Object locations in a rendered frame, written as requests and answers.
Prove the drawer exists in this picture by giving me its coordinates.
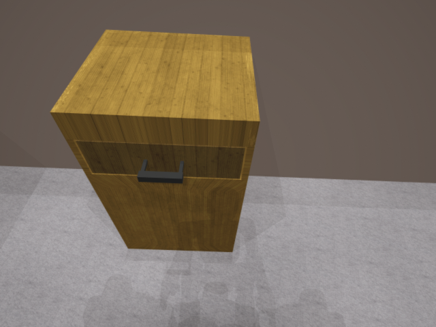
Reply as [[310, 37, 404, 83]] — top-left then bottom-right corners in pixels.
[[76, 140, 245, 178]]

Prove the cabinet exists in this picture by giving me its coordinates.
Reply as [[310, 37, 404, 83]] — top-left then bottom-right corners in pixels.
[[50, 30, 260, 252]]

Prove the handle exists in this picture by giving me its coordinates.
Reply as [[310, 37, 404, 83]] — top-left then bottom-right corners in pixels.
[[137, 159, 184, 183]]

